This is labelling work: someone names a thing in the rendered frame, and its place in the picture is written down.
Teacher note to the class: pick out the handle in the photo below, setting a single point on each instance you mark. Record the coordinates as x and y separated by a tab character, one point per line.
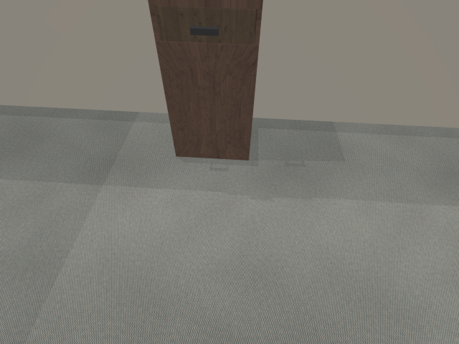
204	31

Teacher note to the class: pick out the drawer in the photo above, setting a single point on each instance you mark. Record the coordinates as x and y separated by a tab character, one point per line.
236	26

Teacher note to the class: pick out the cabinet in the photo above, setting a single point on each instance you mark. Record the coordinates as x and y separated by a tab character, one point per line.
209	87

